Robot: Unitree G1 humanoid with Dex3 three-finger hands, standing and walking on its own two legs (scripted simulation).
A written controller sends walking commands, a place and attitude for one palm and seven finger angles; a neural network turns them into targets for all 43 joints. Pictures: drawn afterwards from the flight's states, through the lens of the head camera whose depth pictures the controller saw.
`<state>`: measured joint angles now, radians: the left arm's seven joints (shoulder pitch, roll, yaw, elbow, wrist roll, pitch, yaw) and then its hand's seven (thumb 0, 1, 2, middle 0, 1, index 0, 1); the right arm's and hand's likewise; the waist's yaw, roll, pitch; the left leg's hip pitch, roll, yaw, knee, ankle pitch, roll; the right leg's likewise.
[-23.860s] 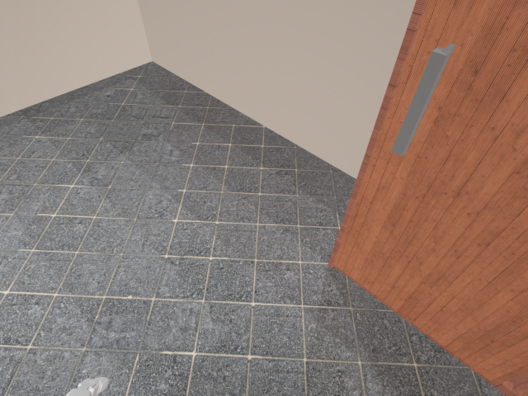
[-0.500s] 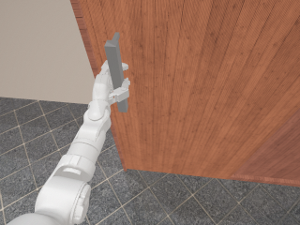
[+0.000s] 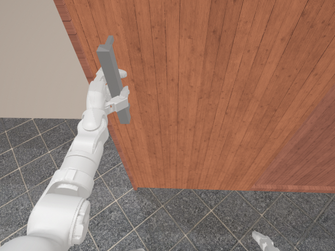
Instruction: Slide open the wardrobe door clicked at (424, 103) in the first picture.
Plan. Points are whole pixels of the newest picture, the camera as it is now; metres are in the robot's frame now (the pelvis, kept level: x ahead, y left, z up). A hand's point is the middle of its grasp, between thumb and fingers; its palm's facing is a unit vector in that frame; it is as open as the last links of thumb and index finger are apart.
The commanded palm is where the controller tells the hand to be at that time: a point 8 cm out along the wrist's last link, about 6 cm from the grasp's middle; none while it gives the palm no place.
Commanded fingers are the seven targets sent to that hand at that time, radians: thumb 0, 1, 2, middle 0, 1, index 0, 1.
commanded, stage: step sideways, sliding the door along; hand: left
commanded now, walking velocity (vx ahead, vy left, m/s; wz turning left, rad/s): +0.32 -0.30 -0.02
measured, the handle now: (118, 84) +0.50 +0.15 +0.12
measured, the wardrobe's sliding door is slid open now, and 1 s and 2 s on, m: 0.00 0.09 0.37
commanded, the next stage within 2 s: none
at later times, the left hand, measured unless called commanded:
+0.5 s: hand (129, 96) +0.45 +0.12 +0.12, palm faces +0.27 -0.96 -0.08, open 6.4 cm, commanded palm +0.42 +0.09 +0.13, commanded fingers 0.00 0.90 0.90 -0.45 -1.40 -0.45 -1.40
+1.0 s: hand (163, 93) +0.46 +0.03 +0.13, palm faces +0.47 -0.88 -0.02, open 6.9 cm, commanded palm +0.42 -0.01 +0.13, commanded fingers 0.00 0.90 0.90 -0.45 -1.40 -0.45 -1.40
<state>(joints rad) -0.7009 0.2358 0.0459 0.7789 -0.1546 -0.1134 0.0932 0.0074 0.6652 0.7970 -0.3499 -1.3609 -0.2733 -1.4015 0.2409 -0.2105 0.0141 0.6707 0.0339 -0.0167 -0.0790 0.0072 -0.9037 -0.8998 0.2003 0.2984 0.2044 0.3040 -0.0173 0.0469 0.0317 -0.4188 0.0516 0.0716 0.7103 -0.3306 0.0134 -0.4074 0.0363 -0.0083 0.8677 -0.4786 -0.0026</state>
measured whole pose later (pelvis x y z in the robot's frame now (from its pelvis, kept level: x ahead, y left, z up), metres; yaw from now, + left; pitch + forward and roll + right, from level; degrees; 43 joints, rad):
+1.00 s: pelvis +0.12 -0.21 +0.01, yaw +10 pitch -1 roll +0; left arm -0.35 0.12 0.08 0.05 -0.12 -0.07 0.21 0.04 0.67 0.83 -0.43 -1.36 -0.14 -1.40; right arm 0.12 -0.27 -0.06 0.62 0.05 -0.11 -0.06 0.01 -0.91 -0.90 0.19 0.30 0.20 0.30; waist 0.12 0.05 0.26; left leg -0.26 0.04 0.07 0.66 -0.37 0.00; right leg -0.47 -0.05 -0.05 0.94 -0.44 0.01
